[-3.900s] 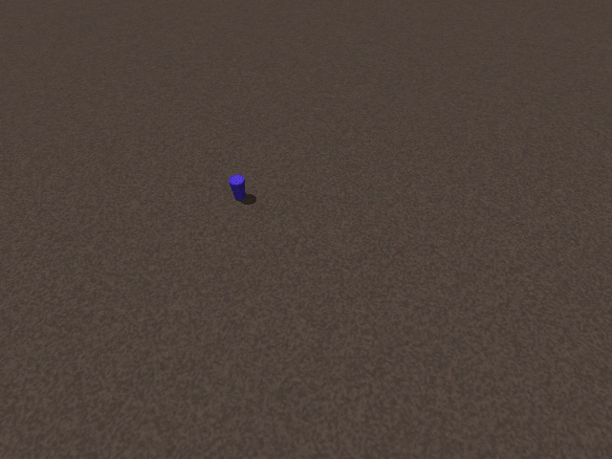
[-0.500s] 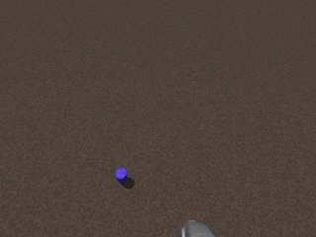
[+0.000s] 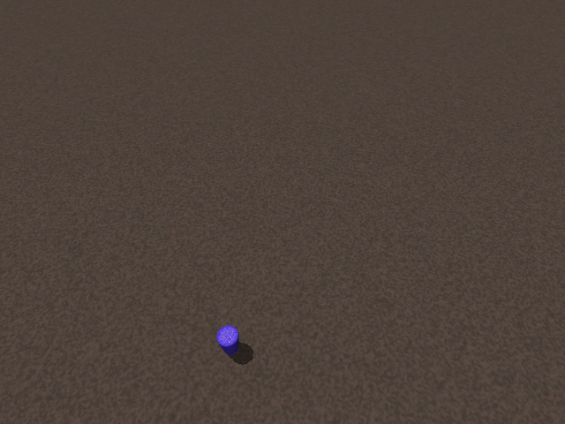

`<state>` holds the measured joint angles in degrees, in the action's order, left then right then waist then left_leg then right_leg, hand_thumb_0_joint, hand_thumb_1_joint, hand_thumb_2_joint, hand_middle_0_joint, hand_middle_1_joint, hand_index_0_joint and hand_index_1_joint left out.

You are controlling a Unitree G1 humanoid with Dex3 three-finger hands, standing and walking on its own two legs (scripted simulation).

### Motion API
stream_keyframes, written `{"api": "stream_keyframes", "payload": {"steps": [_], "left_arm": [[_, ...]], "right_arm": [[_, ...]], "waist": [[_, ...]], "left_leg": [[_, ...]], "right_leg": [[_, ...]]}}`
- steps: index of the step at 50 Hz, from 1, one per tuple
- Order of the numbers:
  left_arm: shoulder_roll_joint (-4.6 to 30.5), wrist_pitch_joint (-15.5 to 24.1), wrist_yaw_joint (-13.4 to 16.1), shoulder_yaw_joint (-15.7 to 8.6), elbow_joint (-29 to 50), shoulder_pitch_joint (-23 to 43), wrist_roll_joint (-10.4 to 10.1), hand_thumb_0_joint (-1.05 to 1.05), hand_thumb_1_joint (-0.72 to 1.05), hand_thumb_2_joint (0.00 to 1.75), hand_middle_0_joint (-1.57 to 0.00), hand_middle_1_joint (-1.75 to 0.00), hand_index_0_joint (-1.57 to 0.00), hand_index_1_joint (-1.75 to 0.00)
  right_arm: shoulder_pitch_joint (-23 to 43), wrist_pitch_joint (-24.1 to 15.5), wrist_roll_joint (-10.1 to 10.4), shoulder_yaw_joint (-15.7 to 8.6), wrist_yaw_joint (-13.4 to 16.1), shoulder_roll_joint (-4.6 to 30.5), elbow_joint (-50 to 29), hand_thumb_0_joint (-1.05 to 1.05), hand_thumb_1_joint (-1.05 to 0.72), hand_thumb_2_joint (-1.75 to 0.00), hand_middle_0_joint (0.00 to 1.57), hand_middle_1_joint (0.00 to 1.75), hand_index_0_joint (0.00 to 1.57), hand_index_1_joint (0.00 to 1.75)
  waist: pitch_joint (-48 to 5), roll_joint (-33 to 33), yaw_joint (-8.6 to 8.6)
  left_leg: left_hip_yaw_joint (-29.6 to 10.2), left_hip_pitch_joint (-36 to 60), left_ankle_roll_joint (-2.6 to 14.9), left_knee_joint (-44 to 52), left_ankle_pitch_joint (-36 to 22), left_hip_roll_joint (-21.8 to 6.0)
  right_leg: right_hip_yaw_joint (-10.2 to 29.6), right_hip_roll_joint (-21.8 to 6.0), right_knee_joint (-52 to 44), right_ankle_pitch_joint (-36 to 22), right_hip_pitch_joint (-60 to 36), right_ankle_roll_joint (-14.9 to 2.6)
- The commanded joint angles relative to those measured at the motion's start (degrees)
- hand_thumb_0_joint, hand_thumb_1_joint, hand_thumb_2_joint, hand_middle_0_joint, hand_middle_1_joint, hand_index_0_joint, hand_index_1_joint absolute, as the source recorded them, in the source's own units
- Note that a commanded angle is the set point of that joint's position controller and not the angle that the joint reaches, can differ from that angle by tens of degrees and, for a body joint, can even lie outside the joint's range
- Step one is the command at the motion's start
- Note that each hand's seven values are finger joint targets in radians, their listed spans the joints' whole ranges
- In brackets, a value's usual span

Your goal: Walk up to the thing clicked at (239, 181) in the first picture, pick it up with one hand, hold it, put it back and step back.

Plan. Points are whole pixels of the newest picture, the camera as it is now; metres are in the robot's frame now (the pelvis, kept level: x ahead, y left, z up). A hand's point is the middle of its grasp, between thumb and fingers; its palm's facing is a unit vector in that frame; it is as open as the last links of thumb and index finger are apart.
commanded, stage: walk up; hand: left
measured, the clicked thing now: (229, 341) +0.51 +0.21 -0.70
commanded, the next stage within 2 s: stand in 1.36 s
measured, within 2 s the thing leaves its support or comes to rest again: neither
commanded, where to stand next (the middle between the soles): +0.07 -0.01 m, yaw +0 degrees
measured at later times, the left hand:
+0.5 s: hand out of the picture +0.12 +0.25 -0.13, palm faces +0.01 -0.94 -0.35, open 7.4 cm
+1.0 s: hand out of the picture +0.13 +0.24 -0.13, palm faces -0.04 -0.94 -0.34, open 7.4 cm
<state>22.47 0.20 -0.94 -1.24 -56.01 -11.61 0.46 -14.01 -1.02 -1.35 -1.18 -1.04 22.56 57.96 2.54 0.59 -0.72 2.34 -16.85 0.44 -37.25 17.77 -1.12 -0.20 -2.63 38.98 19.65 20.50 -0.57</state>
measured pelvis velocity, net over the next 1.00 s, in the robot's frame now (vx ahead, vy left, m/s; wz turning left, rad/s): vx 0.05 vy -0.01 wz -0.01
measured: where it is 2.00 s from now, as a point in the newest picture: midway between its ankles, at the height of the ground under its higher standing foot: outside the picture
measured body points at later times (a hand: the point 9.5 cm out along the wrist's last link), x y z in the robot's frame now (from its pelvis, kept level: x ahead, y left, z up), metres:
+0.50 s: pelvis +0.04 +0.00 +0.02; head +0.05 -0.01 +0.47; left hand +0.12 +0.30 -0.10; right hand +0.16 -0.30 -0.10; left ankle +0.03 +0.12 -0.72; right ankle +0.06 -0.14 -0.72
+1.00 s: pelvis +0.05 -0.01 +0.03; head +0.06 -0.01 +0.47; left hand +0.14 +0.29 -0.11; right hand +0.11 -0.31 -0.11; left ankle +0.03 +0.12 -0.72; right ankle +0.06 -0.14 -0.72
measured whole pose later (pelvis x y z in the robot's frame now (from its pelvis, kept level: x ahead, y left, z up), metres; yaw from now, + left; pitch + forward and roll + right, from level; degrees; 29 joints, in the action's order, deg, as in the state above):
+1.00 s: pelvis +0.05 -0.01 +0.03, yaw -1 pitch -2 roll +0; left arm 19.5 1.0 -0.4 -0.5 -66.7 -3.9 0.8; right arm -6.1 -0.2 -0.6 -0.6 -0.6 20.5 66.7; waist 3.0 -0.3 0.6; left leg 2.8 -4.6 -0.8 -18.9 12.1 -1.6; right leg -0.2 -1.7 19.9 9.4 8.3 1.3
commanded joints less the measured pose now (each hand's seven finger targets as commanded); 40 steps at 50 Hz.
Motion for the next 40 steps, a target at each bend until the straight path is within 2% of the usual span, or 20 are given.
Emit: {"api": "stream_keyframes", "payload": {"steps": [1, 3, 4, 5, 8, 10, 14, 20, 25, 34, 40], "left_arm": [[11.1, 2.2, 0.8, -2.3, 0.4, 0.8, -0.6, 0.0, 0.9, 0.9, -0.2, -0.3, -0.2, -0.3], [11.9, 2.4, 0.8, -2.0, -0.5, 2.3, -0.7, 0.0, 0.9, 0.9, -0.2, -0.3, -0.2, -0.3], [11.8, 2.4, 0.8, -1.7, -0.8, 3.2, -0.6, 0.0, 0.9, 0.9, -0.2, -0.3, -0.2, -0.3], [11.7, 2.3, 0.7, -1.5, -1.0, 4.4, -0.6, 0.0, 0.9, 0.9, -0.2, -0.3, -0.2, -0.3], [11.1, 2.2, 0.8, -0.9, -2.9, 4.6, -1.0, 0.0, 0.9, 0.9, -0.2, -0.3, -0.2, -0.3], [11.3, 2.4, 0.9, -0.8, -3.9, 4.8, -1.1, 0.0, 0.9, 0.9, -0.2, -0.3, -0.2, -0.3], [11.1, 2.5, 1.2, -0.6, -5.1, 6.6, -1.1, 0.0, 0.9, 0.9, -0.2, -0.3, -0.2, -0.3], [10.2, 2.4, 1.4, -0.4, -6.8, 8.3, -0.7, 0.0, 0.9, 0.9, -0.2, -0.3, -0.2, -0.3], [9.8, 2.3, 1.4, -0.6, -7.6, 9.4, -0.6, 0.0, 0.9, 0.9, -0.2, -0.3, -0.2, -0.3], [9.8, 2.1, 1.4, -1.0, -7.5, 10.7, -0.1, 0.0, 0.9, 0.9, -0.2, -0.3, -0.2, -0.3], [9.7, 2.1, 1.4, -1.2, -7.2, 10.5, 0.0, 0.0, 0.9, 0.9, -0.2, -0.3, -0.2, -0.3]], "right_arm": [[7.6, -1.9, 0.7, -1.9, 0.7, 12.9, -3.6, 0.0, -0.9, -0.9, 0.2, 0.3, 0.2, 0.3], [6.1, -1.6, 1.0, -1.6, 0.7, 12.2, -2.4, 0.0, -0.9, -0.9, 0.2, 0.3, 0.2, 0.3], [6.4, -1.5, 0.9, -1.7, 0.8, 12.2, -2.0, 0.0, -0.9, -0.9, 0.2, 0.3, 0.2, 0.3], [6.8, -1.5, 0.8, -1.7, 0.9, 12.2, -1.6, 0.0, -0.9, -0.9, 0.2, 0.3, 0.2, 0.3], [8.3, -1.6, 1.1, -1.4, 1.1, 12.0, -0.4, 0.0, -0.9, -0.9, 0.2, 0.3, 0.2, 0.3], [8.4, -1.6, 1.4, -1.4, 1.2, 11.7, 0.4, 0.0, -0.9, -0.9, 0.2, 0.3, 0.2, 0.3], [8.8, -1.3, 1.7, -1.5, 1.3, 11.1, 1.9, 0.0, -0.9, -0.9, 0.2, 0.3, 0.2, 0.3], [11.8, -0.9, 1.6, -1.8, 1.3, 10.8, 3.2, 0.0, -0.9, -0.9, 0.2, 0.3, 0.2, 0.3], [13.1, -0.7, 1.4, -1.8, 1.3, 10.4, 4.1, 0.0, -0.9, -0.9, 0.2, 0.3, 0.2, 0.3], [13.7, -0.6, 1.1, -1.6, 1.1, 9.9, 4.7, 0.0, -0.9, -0.9, 0.2, 0.3, 0.2, 0.3], [12.7, -0.8, 1.0, -1.6, 1.1, 10.1, 4.9, 0.0, -0.9, -0.9, 0.2, 0.3, 0.2, 0.3]], "waist": [[0.6, -7.0, -1.87], [-1.7, -6.3, -0.61], [-1.2, -6.1, -0.28], [-1.2, -5.7, -0.03], [-1.8, -4.5, -0.45], [-3.4, -3.0, -0.02], [-6.0, -1.0, 0.49], [-6.8, 0.2, 0.6], [-6.2, 0.4, 0.62], [-4.1, 0.0, 0.61], [-5.6, -0.5, 0.64]], "left_leg": [[-10.9, -6.0, 3.56, 16.0, 3.8, -8.4], [-9.2, -3.1, 2.59, 15.6, 4.7, -6.6], [-9.1, -2.4, 2.54, 16.4, 6.3, -6.4], [-9.4, -1.8, 2.47, 17.2, 5.2, -6.8], [-8.6, 2.1, 2.42, 17.0, -3.1, -7.2], [-7.1, 5.0, 2.22, 15.5, -9.1, -6.6], [-5.7, 9.3, 1.72, 15.5, -16.4, -6.2], [-5.0, 11.9, 1.68, 17.3, -18.3, -6.5], [-4.6, 12.7, 1.19, 19.0, -18.3, -6.6], [-4.5, 11.4, 0.72, 21.5, -12.7, -6.2], [-4.2, 12.1, 0.86, 21.4, -14.1, -6.4]], "right_leg": [[2.2, -0.8, -10.3, -5.6, -8.9, -1.24], [4.6, -1.9, -12.0, -4.4, -9.4, -1.95], [4.8, -2.2, -12.8, -4.1, -8.3, -1.9], [4.3, -2.2, -12.9, -5.5, -8.9, -1.69], [3.9, -2.6, -14.0, -11.4, -8.9, -1.34], [4.3, -3.6, -15.1, -16.6, -9.9, -1.31], [4.8, -4.9, -16.3, -22.4, -11.8, -1.2], [4.3, -5.3, -18.5, -24.1, -13.1, -0.55], [4.0, -5.1, -19.8, -23.3, -13.7, -0.21], [4.4, -4.7, -22.0, -18.3, -13.7, 0.14], [4.2, -4.7, -21.5, -20.0, -15.2, 0.06]]}}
